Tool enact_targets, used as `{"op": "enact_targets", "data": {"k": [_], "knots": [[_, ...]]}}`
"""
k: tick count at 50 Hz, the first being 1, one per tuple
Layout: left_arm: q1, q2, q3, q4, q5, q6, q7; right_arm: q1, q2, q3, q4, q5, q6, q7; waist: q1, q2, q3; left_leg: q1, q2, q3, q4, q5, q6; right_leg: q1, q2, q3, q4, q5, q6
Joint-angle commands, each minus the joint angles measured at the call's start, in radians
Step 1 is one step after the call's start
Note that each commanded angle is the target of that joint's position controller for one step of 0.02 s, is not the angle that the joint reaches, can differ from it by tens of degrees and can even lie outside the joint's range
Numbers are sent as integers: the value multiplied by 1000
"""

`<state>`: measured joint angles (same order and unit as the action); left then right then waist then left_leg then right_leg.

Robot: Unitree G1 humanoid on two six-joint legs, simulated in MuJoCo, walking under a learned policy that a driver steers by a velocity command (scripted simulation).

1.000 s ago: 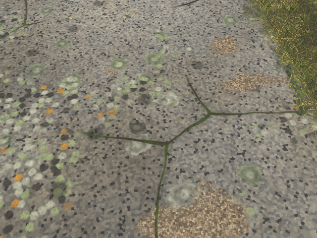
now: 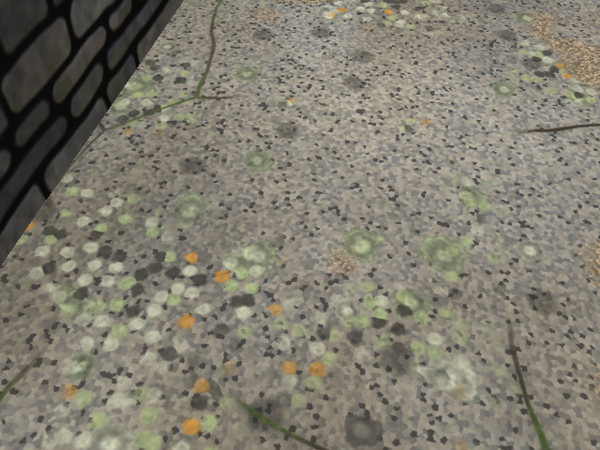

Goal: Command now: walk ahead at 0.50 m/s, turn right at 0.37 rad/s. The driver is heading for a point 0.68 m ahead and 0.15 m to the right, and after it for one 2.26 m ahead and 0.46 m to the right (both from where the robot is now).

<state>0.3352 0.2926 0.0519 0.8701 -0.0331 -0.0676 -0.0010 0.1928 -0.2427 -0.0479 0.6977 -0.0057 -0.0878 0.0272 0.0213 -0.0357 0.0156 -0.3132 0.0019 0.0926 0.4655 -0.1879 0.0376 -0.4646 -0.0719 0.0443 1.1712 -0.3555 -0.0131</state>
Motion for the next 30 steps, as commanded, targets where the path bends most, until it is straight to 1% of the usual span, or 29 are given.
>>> {"op": "enact_targets", "data": {"k": [1,3,5,7,9,12,14,15,16,17,18,19,20,21,22,23,24,25,26,27,28,29,30], "knots": [[25,37,20,-67,0,17,4,20,-88,-34,-14,-5,-33,0,-2,136,-39,154,269,-217,-306,160,168,-163,-73,56,16,105,6],[-8,30,23,-87,5,30,6,25,-106,-44,11,-10,-41,-8,5,108,-6,145,272,-144,-327,234,168,-206,-75,72,-25,168,13],[-56,26,23,-109,9,32,2,45,-118,-50,35,-12,-39,-20,-4,98,15,170,267,-81,-335,259,163,-252,-70,82,-111,254,18],[-110,18,19,-128,11,27,-11,52,-136,-55,50,-10,-34,-28,-18,92,30,187,255,-19,-340,255,147,-247,-63,59,-234,353,13],[-188,8,11,-155,15,24,-27,69,-159,-61,62,-5,-28,-35,-46,79,52,205,260,25,-344,248,138,-235,-56,16,-339,410,4],[-285,8,6,-204,13,24,-45,112,-186,-71,88,9,-12,-40,-82,69,84,290,289,61,-327,245,127,-258,-51,-28,-440,385,-19],[-322,17,8,-234,12,25,-56,127,-200,-76,101,20,2,-40,-88,76,92,358,305,80,-289,285,111,-265,-40,-58,-482,315,-42],[-327,25,11,-247,12,26,-60,127,-209,-79,105,24,10,-41,-82,83,85,382,309,92,-255,357,102,-246,-25,-80,-497,268,-57],[-314,37,18,-255,12,27,-63,118,-224,-82,105,27,16,-42,-65,98,63,396,309,108,-199,510,90,-194,4,-111,-506,218,-76],[-274,56,29,-255,13,31,-62,109,-241,-86,102,31,23,-45,-36,120,22,405,304,123,-112,693,77,-114,44,-146,-504,165,-96],[-168,89,49,-234,9,33,-60,93,-250,-88,99,35,32,-47,28,123,-41,388,284,145,45,832,60,29,96,-177,-529,148,-123],[0,151,85,-190,8,35,-48,88,-237,-80,94,37,36,-50,114,97,-130,287,238,168,274,807,25,285,146,-173,-592,208,-161],[124,258,119,-167,7,45,-24,113,-168,-53,67,3,26,-51,135,-78,-213,-1,178,167,617,324,-30,579,-36,122,-617,256,-231],[58,324,118,-201,6,31,-27,167,-65,-18,11,-3,-9,-39,22,-261,-341,-383,-41,-20,935,-395,-79,835,-249,726,-806,29,-429],[80,227,90,-213,12,16,-38,47,-161,-35,-1,33,-45,-26,102,-95,-356,-484,3,-192,976,-362,-50,830,-263,753,-901,-5,-385],[55,178,76,-206,19,4,-39,-12,-171,-37,-22,57,-59,-21,88,-64,-229,-528,40,-180,930,-279,-22,730,-234,607,-891,58,-343],[-11,148,65,-214,15,-1,-40,-13,-157,-34,-13,38,-62,-29,35,28,-141,-480,87,-179,837,-201,-15,570,-188,481,-884,172,-307],[-75,110,54,-228,18,-2,-35,-4,-169,-43,-1,12,-56,-37,-3,24,-109,-407,119,-181,753,-157,-20,452,-150,392,-891,265,-285],[-108,98,48,-247,29,-3,-30,15,-171,-47,3,5,-42,-35,-31,2,-93,-343,133,-186,718,-127,-25,372,-124,352,-913,320,-280],[-117,102,50,-253,30,-4,-26,26,-164,-49,3,0,-30,-34,-42,1,-88,-316,130,-179,683,-108,-38,331,-110,332,-932,362,-284],[-116,101,48,-248,30,-9,-21,44,-148,-45,14,-2,-19,-31,-51,6,-88,-306,132,-162,652,-83,-52,306,-107,284,-942,427,-286],[-103,102,46,-238,31,-13,-16,44,-133,-40,21,-4,-10,-30,-50,6,-81,-308,131,-149,611,-41,-65,290,-100,237,-954,483,-284],[-85,106,46,-226,31,-16,-11,21,-120,-35,17,-4,-4,-30,-40,2,-65,-325,133,-140,559,11,-77,285,-95,198,-966,521,-277]]}}
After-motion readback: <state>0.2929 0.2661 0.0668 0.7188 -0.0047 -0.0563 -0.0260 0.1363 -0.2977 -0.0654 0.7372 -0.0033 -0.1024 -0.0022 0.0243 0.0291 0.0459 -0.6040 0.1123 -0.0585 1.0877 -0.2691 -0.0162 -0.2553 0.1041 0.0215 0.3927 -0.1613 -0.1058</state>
